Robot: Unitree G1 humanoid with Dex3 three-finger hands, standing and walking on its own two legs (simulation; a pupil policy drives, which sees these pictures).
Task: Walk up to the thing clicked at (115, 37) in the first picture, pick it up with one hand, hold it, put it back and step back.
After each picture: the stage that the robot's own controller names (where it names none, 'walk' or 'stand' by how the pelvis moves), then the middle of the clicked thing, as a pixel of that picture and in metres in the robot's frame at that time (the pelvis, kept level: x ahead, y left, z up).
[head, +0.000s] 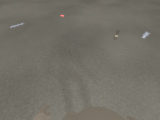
stand; (116, 35) +1.98 -0.71 -0.65
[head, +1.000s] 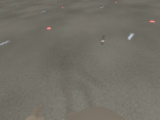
walk; (102, 40) +1.92 -0.22 -0.62
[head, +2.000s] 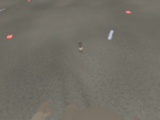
walk; (80, 47) +1.30 +0.24 -0.65
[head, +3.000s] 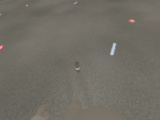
walk; (77, 67) +0.83 +0.24 -0.65
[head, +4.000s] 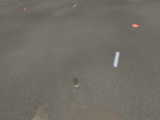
walk; (76, 83) +0.54 +0.22 -0.65
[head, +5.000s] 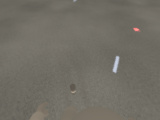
stand; (73, 89) +0.41 +0.17 -0.64
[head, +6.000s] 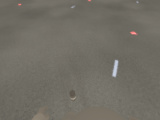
stand; (72, 96) +0.37 +0.17 -0.65
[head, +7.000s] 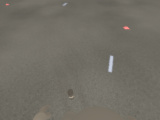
stand; (71, 94) +0.37 +0.20 -0.65
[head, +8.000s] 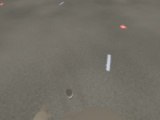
stand; (69, 94) +0.37 +0.21 -0.66
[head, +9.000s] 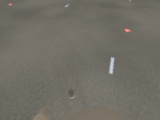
stand; (71, 95) +0.37 +0.18 -0.66
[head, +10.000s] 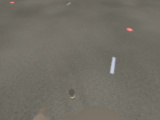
stand; (72, 94) +0.37 +0.18 -0.66
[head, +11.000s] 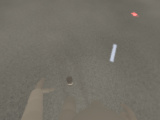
go down; (69, 81) +0.41 +0.17 -0.59
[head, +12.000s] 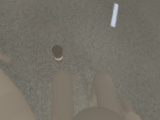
go down; (58, 55) +0.45 +0.22 -0.24
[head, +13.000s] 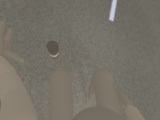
close in; (53, 51) +0.45 +0.23 -0.23
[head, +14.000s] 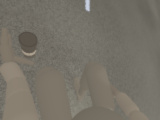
close; (29, 48) +0.44 +0.26 -0.16
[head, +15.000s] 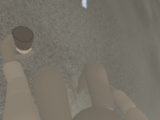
lift; (24, 45) +0.44 +0.27 -0.16
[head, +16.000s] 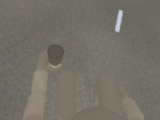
lift; (55, 61) +0.35 +0.24 -0.02
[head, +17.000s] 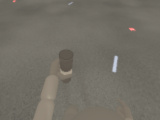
hold; (66, 68) +0.32 +0.15 +0.10
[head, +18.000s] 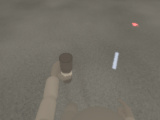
hold; (66, 70) +0.32 +0.15 +0.06
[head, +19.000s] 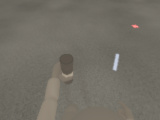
hold; (67, 71) +0.31 +0.15 +0.06
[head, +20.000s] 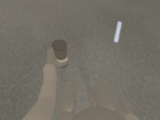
crouch; (61, 56) +0.41 +0.18 -0.02
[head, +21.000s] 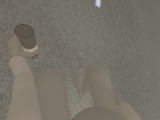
lower; (29, 45) +0.45 +0.27 -0.15
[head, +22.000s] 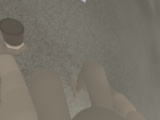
lower; (14, 41) +0.45 +0.29 -0.16
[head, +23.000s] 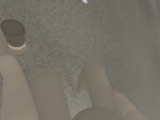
lower; (16, 42) +0.45 +0.29 -0.16
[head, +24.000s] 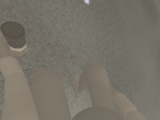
lower; (17, 43) +0.44 +0.30 -0.16
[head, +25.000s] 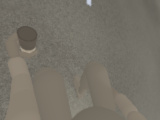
loosen; (28, 45) +0.44 +0.26 -0.16
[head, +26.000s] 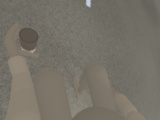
withdraw; (28, 46) +0.44 +0.26 -0.17
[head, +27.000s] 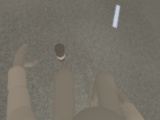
walk; (60, 54) +0.46 +0.23 -0.23
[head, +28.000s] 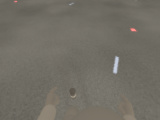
stand; (73, 94) +0.38 +0.15 -0.59
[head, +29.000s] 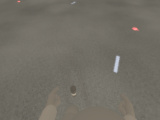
stand; (73, 91) +0.40 +0.16 -0.60
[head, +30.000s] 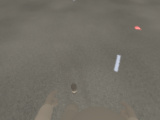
stand; (74, 89) +0.41 +0.16 -0.61
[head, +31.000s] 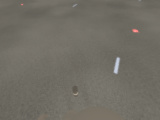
walk; (75, 91) +0.42 +0.16 -0.65
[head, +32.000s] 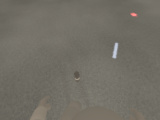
walk; (77, 77) +0.52 +0.16 -0.64
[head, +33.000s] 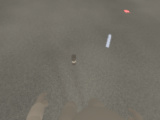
walk; (73, 60) +0.79 +0.19 -0.64
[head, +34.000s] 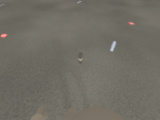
stand; (80, 58) +1.05 +0.17 -0.63
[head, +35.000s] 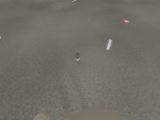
stand; (77, 58) +1.04 +0.20 -0.66
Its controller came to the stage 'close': yes
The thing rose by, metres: 0.69
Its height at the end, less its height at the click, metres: +0.00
